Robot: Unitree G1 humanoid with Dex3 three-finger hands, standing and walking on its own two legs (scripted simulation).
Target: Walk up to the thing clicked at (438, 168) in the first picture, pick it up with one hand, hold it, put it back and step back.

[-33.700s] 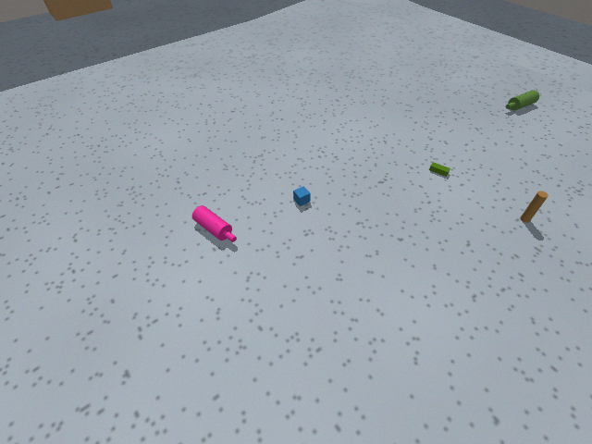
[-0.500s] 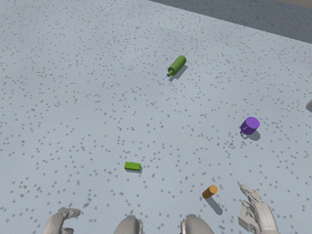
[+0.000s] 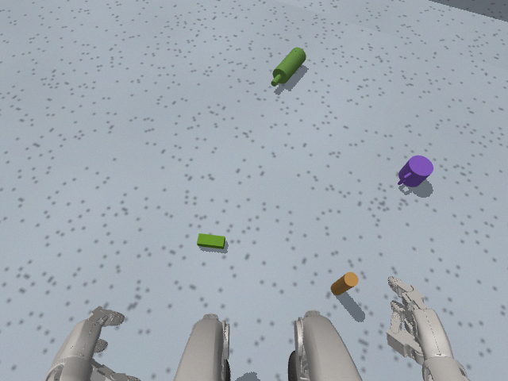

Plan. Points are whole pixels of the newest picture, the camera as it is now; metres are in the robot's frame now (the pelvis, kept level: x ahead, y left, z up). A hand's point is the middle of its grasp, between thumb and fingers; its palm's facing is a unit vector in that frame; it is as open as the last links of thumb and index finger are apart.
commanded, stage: rise first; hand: left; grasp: from above
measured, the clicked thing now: (211, 241) +0.53 +0.15 -0.61
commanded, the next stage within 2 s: none
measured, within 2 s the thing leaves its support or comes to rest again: neither
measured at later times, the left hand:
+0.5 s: hand (160, 281) +0.33 +0.24 -0.33, palm faces -0.52 -0.25 -0.82, open 12.0 cm
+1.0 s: hand (176, 256) +0.42 +0.23 -0.42, palm faces -0.50 +0.01 -0.87, open 12.7 cm
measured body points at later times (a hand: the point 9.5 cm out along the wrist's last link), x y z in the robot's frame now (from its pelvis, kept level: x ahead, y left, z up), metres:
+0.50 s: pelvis -0.06 -0.01 -0.19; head +0.15 +0.00 +0.21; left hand +0.36 +0.25 -0.28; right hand +0.05 -0.28 -0.33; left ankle +0.02 +0.12 -0.59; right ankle +0.03 -0.13 -0.59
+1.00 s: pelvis -0.06 +0.01 -0.26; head +0.18 +0.05 +0.12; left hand +0.44 +0.23 -0.37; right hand -0.04 -0.27 -0.37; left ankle +0.02 +0.12 -0.59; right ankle +0.03 -0.13 -0.59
